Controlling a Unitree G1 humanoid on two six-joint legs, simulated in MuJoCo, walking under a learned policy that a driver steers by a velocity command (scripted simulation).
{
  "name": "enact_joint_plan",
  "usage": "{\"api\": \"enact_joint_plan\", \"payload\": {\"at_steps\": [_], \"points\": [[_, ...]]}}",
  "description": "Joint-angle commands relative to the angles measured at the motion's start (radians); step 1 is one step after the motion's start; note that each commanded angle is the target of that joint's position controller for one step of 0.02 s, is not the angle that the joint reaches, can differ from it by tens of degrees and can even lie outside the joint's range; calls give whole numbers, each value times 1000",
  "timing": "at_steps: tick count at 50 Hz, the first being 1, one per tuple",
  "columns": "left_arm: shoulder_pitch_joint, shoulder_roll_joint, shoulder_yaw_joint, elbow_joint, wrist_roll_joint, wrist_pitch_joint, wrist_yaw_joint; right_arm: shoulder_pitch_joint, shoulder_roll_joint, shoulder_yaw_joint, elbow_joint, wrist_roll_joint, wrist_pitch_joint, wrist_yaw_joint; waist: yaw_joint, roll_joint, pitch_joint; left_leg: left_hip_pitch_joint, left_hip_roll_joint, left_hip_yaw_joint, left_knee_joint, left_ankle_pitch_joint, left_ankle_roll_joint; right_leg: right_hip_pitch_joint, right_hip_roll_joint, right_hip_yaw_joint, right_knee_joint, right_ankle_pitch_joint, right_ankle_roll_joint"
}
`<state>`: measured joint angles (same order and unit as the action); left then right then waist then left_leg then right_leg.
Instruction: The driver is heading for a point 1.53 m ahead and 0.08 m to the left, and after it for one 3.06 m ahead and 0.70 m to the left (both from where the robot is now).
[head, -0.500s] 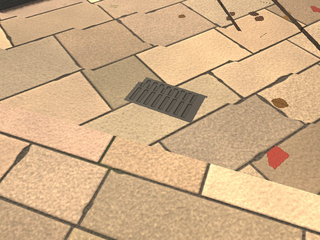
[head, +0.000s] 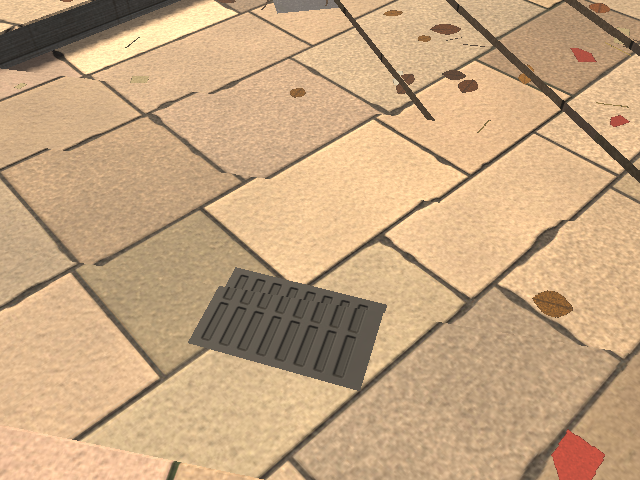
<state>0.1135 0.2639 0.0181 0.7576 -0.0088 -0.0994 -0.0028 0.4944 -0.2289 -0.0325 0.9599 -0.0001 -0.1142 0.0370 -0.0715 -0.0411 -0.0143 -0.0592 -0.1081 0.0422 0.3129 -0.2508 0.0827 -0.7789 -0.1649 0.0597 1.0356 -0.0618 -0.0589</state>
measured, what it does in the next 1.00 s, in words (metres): goes down: right foot, then left foot 0.04 m lower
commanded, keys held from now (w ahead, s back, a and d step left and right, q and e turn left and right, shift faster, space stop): w+shift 1.00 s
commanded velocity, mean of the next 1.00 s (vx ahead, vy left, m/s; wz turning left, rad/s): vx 1.00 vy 0.00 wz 0.00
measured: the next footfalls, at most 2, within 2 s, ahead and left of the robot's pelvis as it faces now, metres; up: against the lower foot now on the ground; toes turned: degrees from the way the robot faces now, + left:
right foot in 0.22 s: +0.46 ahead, -0.13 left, +0.00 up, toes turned -1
left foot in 0.74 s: +0.93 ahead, +0.10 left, -0.04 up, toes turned +1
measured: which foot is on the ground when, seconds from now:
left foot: down 0.00-0.24, up 0.26-0.72, down 0.74-1.00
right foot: up 0.00-0.20, down 0.22-0.74, up 0.76-1.00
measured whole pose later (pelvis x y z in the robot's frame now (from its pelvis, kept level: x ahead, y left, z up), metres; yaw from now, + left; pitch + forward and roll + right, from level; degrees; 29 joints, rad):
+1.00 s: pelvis +0.98 +0.04 -0.04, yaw +1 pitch +0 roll +2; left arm 0.12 0.28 0.04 0.78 -0.01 -0.12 -0.01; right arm 0.45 -0.25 -0.05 0.93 0.01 -0.12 0.03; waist -0.07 -0.04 0.01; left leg -0.01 -0.13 0.03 0.31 -0.30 0.09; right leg -0.70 -0.15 0.06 0.85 -0.03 -0.06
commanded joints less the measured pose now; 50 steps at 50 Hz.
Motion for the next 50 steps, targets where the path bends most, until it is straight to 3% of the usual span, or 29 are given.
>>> {"api": "enact_joint_plan", "payload": {"at_steps": [1, 5, 7, 9, 11, 12, 13, 14, 15, 16, 18, 20, 23, 26, 28, 31, 34, 36, 37, 38, 39, 40, 41, 42, 43, 45, 46, 48, 50], "points": [[-92, 25, -2, -72, 8, -16, -10, -72, -115, -12, -82, 10, -30, -22, 32, 47, 147, -230, 215, -132, -234, 195, 126, 82, 16, -62, -232, 268, 21], [-251, 30, 1, -136, -19, -40, -46, 39, -150, -12, -43, 24, -22, -34, -17, 48, 180, -69, 248, -86, -278, 261, 100, 174, 90, -93, -520, 379, 12], [-234, 58, 15, -148, -22, -45, -61, 29, -171, -17, -41, 14, -5, -39, 19, 90, 150, 84, 292, -71, -201, 502, 87, 185, 125, -97, -544, 322, -13], [-141, 114, 42, -142, -30, -38, -60, 22, -202, -27, -38, -13, 19, -42, 97, 151, 55, 234, 323, -69, -24, 971, 69, 269, 200, -140, -498, 130, -49], [197, 186, 77, -61, -47, -18, -41, -54, -223, -32, -43, -36, 49, -41, 290, 211, -103, 196, 307, -40, 420, 1185, 40, 594, 197, -134, -508, 80, -100], [388, 281, 93, -18, -8, -10, -32, 27, -100, 0, -77, -54, 43, -38, 268, -16, -309, -227, 217, -40, 866, 747, 21, 1091, -28, 165, -377, -110, -201], [445, 250, 93, 3, -12, -22, -49, 162, 32, 45, -52, 9, 2, -15, 202, -343, -532, -552, 22, -163, 1206, -171, -15, 1373, -222, 757, -619, -634, -364], [439, 143, 72, 31, -6, -22, -40, 4, -122, 7, -87, 61, -27, -18, 247, -242, -395, -663, 86, -219, 1214, -161, 41, 1287, -165, 784, -764, -682, -274], [345, 109, 59, 18, 2, -24, -34, -175, -165, -1, -157, 82, -40, -21, 227, -134, -205, -711, 135, -204, 1168, -124, 60, 1122, -141, 596, -763, -511, -230], [276, 88, 51, 23, 16, -32, -44, -269, -136, 7, -183, 59, -45, -24, 184, 60, -74, -677, 166, -183, 1084, -90, 66, 906, -98, 474, -793, -320, -212], [180, 44, 39, 21, 33, -43, -49, -216, -99, 1, -179, 31, -20, -18, 70, 51, -21, -566, 237, -189, 954, -24, 52, 681, -35, 330, -829, -241, -210], [161, 39, 36, 33, 2, -43, -50, -193, -73, 3, -172, 31, 9, -20, 26, 25, 37, -549, 272, -169, 839, -32, 26, 574, -18, 257, -893, -244, -212], [218, 115, 57, 56, -2, -50, -29, -352, -79, 11, -228, 1, 7, -27, 60, 50, 126, -646, 296, -138, 614, 181, -19, 534, -18, 174, -949, -122, -209], [271, 109, 52, 74, -15, -57, -10, -471, -76, 12, -252, -10, -22, 1, 100, 54, 137, -472, 228, -56, 324, 602, -26, 437, 85, -11, -934, -32, -139], [343, 121, 53, 103, -24, -60, -12, -539, -71, 13, -278, 7, -26, 12, 131, 35, 143, -381, 197, -43, 243, 693, -26, 447, 63, -15, -953, -86, -127], [413, 122, 54, 143, -29, -28, -5, -637, -100, 7, -325, 22, -25, 29, 152, 32, 192, -516, 190, -60, 123, 590, -6, 703, 0, -15, -900, -38, -113], [418, 179, 70, 160, -8, 11, 6, -575, -145, -9, -327, 29, -27, 35, 93, -5, 139, -531, 139, -34, 96, 399, 16, 957, -52, -11, -757, 379, -88], [336, 220, 81, 158, 28, 36, -3, -227, -234, -57, -236, 54, -4, 4, -94, -54, -41, -186, 141, -50, 187, 285, 66, 903, -59, -7, -385, 684, -64], [304, 151, 59, 132, 38, 25, -2, -43, -283, -75, -199, 38, 15, -14, -184, 19, -185, 168, 222, -132, 315, 265, 84, 653, 32, -47, -31, 576, -35], [517, -65, 5, 114, 17, -10, -24, -22, -363, -77, -179, -2, 5, -1, -9, 449, -328, 579, 445, -573, 264, 83, 259, 173, 231, -3, 433, -432, 44], [449, 31, 11, 103, -59, -44, -15, 48, -265, -75, -155, -7, 7, 8, -84, 374, -423, 615, 449, -782, 48, -297, 274, 60, 207, 89, 483, -423, 11], [267, 128, 37, 59, -85, -58, -6, -20, -194, -61, -162, -13, -5, 1, -88, 224, -237, 472, 411, -653, 0, -219, 216, 5, 138, 91, 396, -343, -27], [158, 130, 36, 29, -58, -60, 8, -111, -162, -47, -167, -10, -18, 6, -49, 81, -113, 289, 372, -556, -26, -33, 184, 35, 95, 76, 303, -288, -44], [153, 109, 39, 29, -26, -57, 12, -163, -152, -45, -166, -16, -24, 10, 4, 73, -63, 157, 358, -498, -27, 95, 201, 64, 77, 74, 264, -256, -34], [190, 90, 38, 39, -15, -44, 4, -191, -121, -37, -165, -26, -24, 13, 53, 61, -43, 66, 340, -453, -38, 186, 203, 116, 38, 83, 218, -231, -32], [219, 58, 37, 52, -14, -14, -2, -209, -89, -25, -154, -5, -24, 18, 105, 60, 1, -57, 317, -365, -88, 227, 190, 158, -6, 75, 106, -216, -22], [171, 49, 31, 34, -8, -8, -4, -210, -109, -28, -148, 12, -25, 12, 103, 57, 51, -98, 322, -331, -123, 266, 186, 125, -27, 62, 25, -196, -8], [46, 38, 21, -13, 11, -15, -6, -168, -151, -40, -126, 16, -31, -7, 73, 42, 111, -128, 284, -242, -164, 373, 176, 82, -20, 22, -144, -11, 11], [-51, 26, 17, -38, 15, -37, -25, -141, -136, -33, -105, 25, -34, -26, 51, 42, 142, -207, 172, -92, -167, 350, 115, 191, 32, -42, -407, 311, 2]]}}
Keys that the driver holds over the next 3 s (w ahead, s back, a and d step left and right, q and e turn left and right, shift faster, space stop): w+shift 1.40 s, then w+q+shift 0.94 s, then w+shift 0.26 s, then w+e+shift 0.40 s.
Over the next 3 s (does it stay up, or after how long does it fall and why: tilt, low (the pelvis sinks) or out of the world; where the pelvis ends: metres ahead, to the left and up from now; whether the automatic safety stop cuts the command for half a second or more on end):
stays up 2.73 0.65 -0.19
